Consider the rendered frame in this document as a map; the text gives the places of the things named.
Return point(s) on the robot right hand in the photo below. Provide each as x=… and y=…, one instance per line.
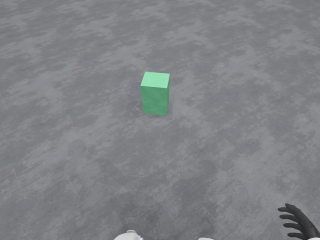
x=305, y=226

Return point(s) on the robot left shin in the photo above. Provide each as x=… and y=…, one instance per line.
x=131, y=231

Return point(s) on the carton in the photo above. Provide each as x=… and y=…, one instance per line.
x=155, y=89

